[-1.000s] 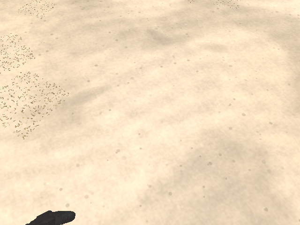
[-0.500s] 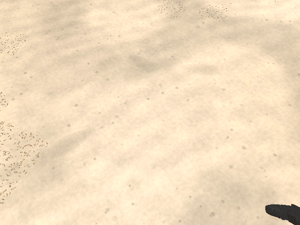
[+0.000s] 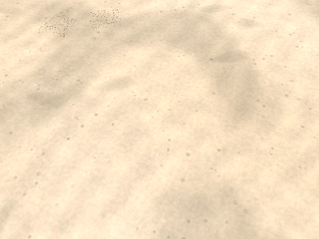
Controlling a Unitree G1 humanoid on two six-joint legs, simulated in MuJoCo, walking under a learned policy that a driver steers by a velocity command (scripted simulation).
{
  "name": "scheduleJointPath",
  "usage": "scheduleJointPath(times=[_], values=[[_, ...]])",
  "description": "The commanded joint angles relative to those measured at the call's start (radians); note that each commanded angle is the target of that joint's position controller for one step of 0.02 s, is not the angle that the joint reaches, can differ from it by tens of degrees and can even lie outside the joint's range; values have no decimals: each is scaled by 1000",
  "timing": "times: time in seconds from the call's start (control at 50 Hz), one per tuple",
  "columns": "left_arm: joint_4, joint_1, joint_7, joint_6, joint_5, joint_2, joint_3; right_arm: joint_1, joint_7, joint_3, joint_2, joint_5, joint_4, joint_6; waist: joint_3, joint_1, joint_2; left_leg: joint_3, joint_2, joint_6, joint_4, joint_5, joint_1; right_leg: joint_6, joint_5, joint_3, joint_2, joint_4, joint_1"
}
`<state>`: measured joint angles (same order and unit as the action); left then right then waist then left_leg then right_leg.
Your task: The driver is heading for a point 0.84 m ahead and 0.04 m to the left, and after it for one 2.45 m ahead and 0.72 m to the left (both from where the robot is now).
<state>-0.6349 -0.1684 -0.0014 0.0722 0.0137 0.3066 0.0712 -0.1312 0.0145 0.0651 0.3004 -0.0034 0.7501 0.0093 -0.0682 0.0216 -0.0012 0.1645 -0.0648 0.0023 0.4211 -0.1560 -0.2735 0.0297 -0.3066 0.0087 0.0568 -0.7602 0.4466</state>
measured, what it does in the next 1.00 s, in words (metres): walks ahead: right foot, then left foot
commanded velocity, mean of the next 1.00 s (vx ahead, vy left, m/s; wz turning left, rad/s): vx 0.20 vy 0.00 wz -0.30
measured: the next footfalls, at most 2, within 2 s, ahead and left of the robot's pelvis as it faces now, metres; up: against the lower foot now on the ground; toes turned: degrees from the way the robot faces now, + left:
right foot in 0.04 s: +0.07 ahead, -0.12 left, +0.00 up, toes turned -4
left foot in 0.52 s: +0.09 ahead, +0.10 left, +0.00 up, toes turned -16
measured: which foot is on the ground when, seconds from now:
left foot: down 0.00-0.04, up 0.06-0.50, down 0.52-0.96, up 0.98-1.00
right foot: up 0.00-0.02, down 0.04-0.52, up 0.54-0.92, down 0.94-1.00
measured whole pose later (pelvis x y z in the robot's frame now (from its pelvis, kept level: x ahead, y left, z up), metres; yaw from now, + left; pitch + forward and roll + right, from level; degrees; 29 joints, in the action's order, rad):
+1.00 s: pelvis +0.19 -0.10 -0.01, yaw -15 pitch +3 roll +0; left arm -0.62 -0.04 0.03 -0.08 -0.01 0.27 0.04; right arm -0.42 0.01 0.05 0.29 -0.01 0.84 0.04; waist -0.04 0.08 0.01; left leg -0.07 -0.03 0.03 0.77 -0.53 -0.13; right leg -0.04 -0.14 0.03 0.01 -0.55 0.47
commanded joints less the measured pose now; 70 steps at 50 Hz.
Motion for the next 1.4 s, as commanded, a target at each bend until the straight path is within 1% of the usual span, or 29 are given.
scheduleJointPath(times=[0.02, 0.04, 0.06, 0.08, 0.1, 0.12, 0.14, 0.16, 0.36, 0.44, 0.5, 0.52, 0.54, 0.56, 0.58, 0.6, 0.66, 0.76, 0.84, 0.9, 0.94, 0.96, 0.98, 1.0, 1.02, 1.06, 1.14, 1.26, 1.4], values=[[59, -74, 13, -8, -3, 88, 35, 52, 2, 45, 167, -24, -58, 6, 155, -51, 133, -138, -241, -153, -38, 112, 79, -58, 92, 51, -36, 205, -175], [46, -112, 6, -10, -6, 116, 49, 2, 1, 39, 136, -22, -36, 2, 158, -54, 83, -94, -202, -91, 55, 40, 19, -90, 175, 24, -49, 291, -276], [52, -146, -11, -14, -5, 217, 77, -32, -6, 23, 77, 10, -38, -2, 151, -37, -162, 15, -89, 11, 327, -196, -171, -169, 452, -248, 137, 395, -411], [88, -120, -15, -26, -29, 302, 85, 25, 2, 16, 71, 34, -103, 0, 141, -42, -334, -45, 55, 73, 576, -513, -422, -374, 579, -546, 339, 418, -423], [87, -133, -7, -49, -43, 244, 72, 93, 7, 31, 117, 23, -106, 1, 180, -97, -199, -185, 47, 63, 717, -504, -429, -399, 533, -514, 311, 435, -386], [82, -97, -6, -65, -40, 221, 61, 87, 10, 37, 125, 3, -104, -2, 159, -64, -163, -215, 33, 47, 743, -417, -430, -344, 491, -427, 256, 428, -361], [88, -39, -10, -70, -21, 194, 56, 54, 20, 42, 124, 6, -79, -6, 153, -34, -110, -225, 19, 46, 723, -334, -426, -285, 432, -367, 202, 417, -350], [96, 0, -15, -66, -5, 169, 46, 46, 27, 47, 134, 16, -73, -10, 149, -23, -118, -228, 18, 54, 710, -285, -417, -260, 445, -343, 183, 411, -335], [104, -7, -36, -44, -17, 166, 40, 52, 5, 26, 82, 0, -83, -5, 179, -44, -149, -230, 67, 83, 405, -195, -226, -268, 355, -386, 131, 385, -298], [79, -36, -21, -45, -10, 153, 28, 49, -17, 24, 86, -12, -96, 11, 138, -65, -173, -187, 80, 41, 264, -240, -116, -267, -165, -464, 107, 451, -206], [60, -30, -20, -51, -7, 122, 10, -40, -31, 19, 57, -11, -63, 44, 96, -5, -134, -156, 84, -23, 0, -122, 85, -216, -316, -465, 52, 425, -103], [62, -22, -21, -58, -9, 89, -1, -98, -28, 22, 75, -1, -48, 54, 105, 16, -91, -223, 15, -54, -31, -134, 200, -171, -316, -423, 9, 340, -18], [69, -14, -20, -67, -15, 19, -21, -207, -23, 28, 122, 17, -30, 59, 139, 38, 76, -436, -173, -116, -108, -242, 310, -101, -304, -268, -97, 37, 102], [129, 44, -23, -88, 8, 76, -1, -249, -35, 60, 238, 34, -2, 66, 28, 36, 256, -788, -323, -257, -239, -471, 267, -73, -307, -142, -177, -107, 342], [115, 66, -26, -104, 13, 143, 21, -198, -30, 51, 187, 22, -19, 78, -52, 32, 168, -804, -333, -283, -264, -561, 236, -64, -220, -197, -104, -225, 403], [93, 38, -19, -112, 12, 147, 27, -166, -18, 37, 140, 7, -23, 83, -62, 7, 157, -719, -285, -247, -260, -526, 256, -60, -128, -195, -86, -259, 432], [68, 42, 0, -129, -7, 86, 17, -176, -5, 21, 106, -2, -22, 81, -28, 14, 129, -525, -196, -193, -281, -295, 282, -30, 48, -106, -20, -262, 415], [86, 147, 19, -149, -2, 5, -12, -244, -6, 20, 118, -7, 1, 72, -9, 67, 128, -320, -126, -184, -291, -2, 222, 0, 209, -5, -9, -17, 267], [98, 204, 43, -158, 11, 16, -13, -295, -12, 28, 160, -20, 23, 62, -26, 86, 139, -297, -158, -185, -277, 46, 193, -14, 232, 23, -32, 153, 129], [90, 151, 48, -162, 9, 58, 4, -279, -9, 33, 178, -25, 32, 48, -8, 25, 153, -296, -186, -150, -187, 301, 244, -63, 211, 19, -57, 239, 16], [35, -58, 32, -165, -12, 122, 37, -273, -4, 23, 153, -24, 27, 43, 149, -93, 117, -233, -101, -83, 99, 575, 177, -115, 340, 22, -69, 312, -335], [16, -220, 18, -162, -36, 197, 53, -263, -3, -2, 89, 10, -14, 49, 320, -150, -15, -210, -34, -30, 386, 250, -27, -177, 588, -178, 141, 249, -650], [4, -236, 18, -148, -44, 260, 58, -423, -5, -35, -16, 7, -10, 55, 492, -76, -314, -223, 109, 29, 710, -492, -295, -346, 666, -547, 418, 300, -875], [10, -230, 17, -140, -36, 168, 41, -371, -1, 2, 117, -23, 21, 55, 458, -126, -188, -330, 81, 36, 824, -481, -312, -326, 608, -531, 370, 354, -750], [8, -158, 16, -140, -26, 125, 23, -287, 0, 15, 144, -38, -3, 49, 309, -105, -165, -301, 48, 31, 844, -433, -367, -289, 637, -361, 330, 362, -638], [0, -36, 20, -144, -19, 67, 5, -248, 14, 17, 116, -16, -2, 23, 189, -41, -99, -263, -13, 43, 760, -325, -316, -245, 657, -193, 242, 412, -424], [-21, 74, 12, -164, -44, 68, 9, -271, 25, 26, 73, -14, -20, -36, 121, 27, -124, -226, -15, 72, 711, -200, -199, -268, 611, -42, 221, 525, -205], [-60, 80, -22, -129, -30, 115, 26, -121, 0, 20, 56, -5, -118, -50, 97, -9, -83, -201, -50, 66, 475, -57, -220, -273, 434, 47, 243, 554, -253], [-86, 47, -7, -83, 7, 177, 50, -19, -35, 32, 82, -11, -213, -68, 98, -40, -89, -118, -11, 9, 259, -165, -185, -232, 473, 68, 292, 417, -390]])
